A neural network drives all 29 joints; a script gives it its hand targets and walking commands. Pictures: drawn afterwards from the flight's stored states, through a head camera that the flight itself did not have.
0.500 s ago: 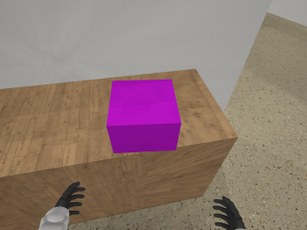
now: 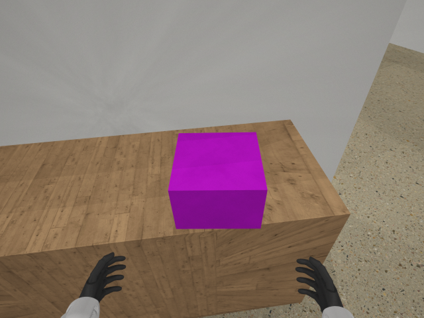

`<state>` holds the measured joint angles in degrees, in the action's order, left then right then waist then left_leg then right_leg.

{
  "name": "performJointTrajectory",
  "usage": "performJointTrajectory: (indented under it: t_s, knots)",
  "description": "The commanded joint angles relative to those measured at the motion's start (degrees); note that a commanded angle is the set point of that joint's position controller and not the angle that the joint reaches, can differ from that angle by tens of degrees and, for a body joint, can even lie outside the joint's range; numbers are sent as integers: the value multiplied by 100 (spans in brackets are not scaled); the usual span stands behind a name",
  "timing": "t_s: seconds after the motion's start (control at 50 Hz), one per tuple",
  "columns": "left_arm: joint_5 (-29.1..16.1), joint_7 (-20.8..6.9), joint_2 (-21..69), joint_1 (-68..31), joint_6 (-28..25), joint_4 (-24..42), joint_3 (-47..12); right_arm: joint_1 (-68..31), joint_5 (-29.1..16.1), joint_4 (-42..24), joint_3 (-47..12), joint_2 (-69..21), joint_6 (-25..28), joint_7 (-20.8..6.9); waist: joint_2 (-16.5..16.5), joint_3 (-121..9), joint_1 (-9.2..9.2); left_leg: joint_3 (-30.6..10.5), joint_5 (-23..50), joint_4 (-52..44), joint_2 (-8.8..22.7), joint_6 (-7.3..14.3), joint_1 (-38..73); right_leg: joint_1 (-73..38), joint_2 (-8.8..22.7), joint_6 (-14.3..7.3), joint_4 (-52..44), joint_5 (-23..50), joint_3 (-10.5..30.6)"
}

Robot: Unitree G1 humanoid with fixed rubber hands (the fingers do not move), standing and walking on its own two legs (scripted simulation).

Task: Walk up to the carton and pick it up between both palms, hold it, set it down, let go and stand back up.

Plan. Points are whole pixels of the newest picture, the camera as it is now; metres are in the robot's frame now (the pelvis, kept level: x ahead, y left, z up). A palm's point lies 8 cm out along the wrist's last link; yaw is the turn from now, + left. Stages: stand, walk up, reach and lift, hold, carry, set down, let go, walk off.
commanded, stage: reach and lift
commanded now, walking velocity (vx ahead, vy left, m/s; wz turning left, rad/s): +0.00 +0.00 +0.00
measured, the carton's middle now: (217, 178) +0.48 +0.01 -0.03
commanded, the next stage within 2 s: none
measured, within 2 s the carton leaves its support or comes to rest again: neither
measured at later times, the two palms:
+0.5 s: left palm (91, 271) +0.22 +0.26 -0.02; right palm (316, 265) +0.23 -0.18 -0.02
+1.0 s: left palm (107, 222) +0.30 +0.24 +0.03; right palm (312, 228) +0.28 -0.17 +0.03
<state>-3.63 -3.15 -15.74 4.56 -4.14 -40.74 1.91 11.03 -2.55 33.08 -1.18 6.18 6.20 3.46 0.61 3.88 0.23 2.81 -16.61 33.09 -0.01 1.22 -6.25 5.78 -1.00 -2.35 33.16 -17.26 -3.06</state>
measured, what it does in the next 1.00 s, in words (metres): stands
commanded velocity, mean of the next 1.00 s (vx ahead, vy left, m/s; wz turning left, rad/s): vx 0.00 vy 0.00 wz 0.00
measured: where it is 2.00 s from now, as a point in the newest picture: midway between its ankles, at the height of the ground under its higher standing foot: outside the picture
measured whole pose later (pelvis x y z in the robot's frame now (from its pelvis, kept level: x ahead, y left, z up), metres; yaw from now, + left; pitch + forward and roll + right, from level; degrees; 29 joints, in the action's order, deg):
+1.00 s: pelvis +0.03 +0.03 +0.01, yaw -3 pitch -4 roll +0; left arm -12.8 3.1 -14.4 -5.3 -11.4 -32.6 -3.1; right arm -2.0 -12.4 30.9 -0.2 8.7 12.1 1.6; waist -0.6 0.8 2.4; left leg 2.9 -14.3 25.3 -1.4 2.7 -7.3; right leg 7.3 -1.1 -0.2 24.3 -13.2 1.1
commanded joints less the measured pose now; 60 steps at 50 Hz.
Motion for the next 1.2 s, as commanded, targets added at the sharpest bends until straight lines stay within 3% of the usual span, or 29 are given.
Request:
performJointTrajectory:
  t_s: [0.0,0.08,0.2,0.26,0.32,0.42,0.56,0.68,0.76,0.92,1.02,1.18]
  knots:
    - [-470,120,-1010,-1414,-353,1078,-39,-769,-36,-568,128,-42,519,109,-246,94,-244,-185,-14,-733,4,2,-82,1417,633,-65,-1560,-1169,936]
    - [-386,120,-1040,-914,-473,1214,101,-641,-99,-553,165,29,694,159,184,-159,-62,-201,439,-1030,93,-85,-281,456,428,-19,-1327,-94,698]
    - [-282,112,-844,239,-813,1758,156,-181,-480,-881,-50,249,1335,92,291,-992,230,-270,2850,-863,65,-409,719,-175,152,13,-1272,2014,455]
    - [-240,82,-679,666,-1038,1989,117,84,-644,-843,-149,349,1707,38,337,-1032,264,-360,3771,-711,54,-530,1110,-131,100,-15,-1332,2720,448]
    - [-282,66,-553,861,-1284,2164,75,232,-806,-774,-192,442,2042,-19,356,-879,227,-428,4121,-643,83,-606,1154,-84,66,-48,-1418,2888,461]
    - [-469,93,-542,782,-1705,2494,-41,213,-940,-781,-94,510,2395,-101,260,-705,122,-460,3830,-611,99,-633,902,-56,64,-39,-1446,2643,516]
    - [-677,225,-499,255,-2007,2481,-274,-249,-1045,-573,145,553,2440,-160,308,-425,33,-526,2757,-759,177,-606,517,162,99,-92,-1422,1496,558]
    - [-822,403,-456,-584,-1735,1975,-421,-1159,-941,-665,303,641,1938,-206,320,-381,112,-525,1259,-1175,286,-492,-134,147,140,-145,-1368,342,591]
    - [-926,544,-477,-1250,-1336,1738,-436,-1832,-909,-930,296,681,1368,-237,231,-454,206,-524,535,-1473,338,-333,-569,-11,158,-128,-1282,73,621]
    - [-893,629,-569,-2231,-774,1590,-137,-2594,-1007,-1068,169,694,605,-166,57,-1023,335,-386,1258,-1389,229,-245,-375,-186,137,-43,-1295,736,699]
    - [-776,409,-507,-2516,-456,1442,67,-2832,-1063,-913,148,697,395,26,28,-1208,213,-352,1769,-1278,148,-275,9,-230,114,17,-1423,1140,689]
    - [-875,340,-770,-3797,-185,1730,155,-3847,-1023,-1013,299,699,137,205,265,-1655,67,-257,1727,-1232,103,-249,-86,-83,135,68,-1431,1117,634]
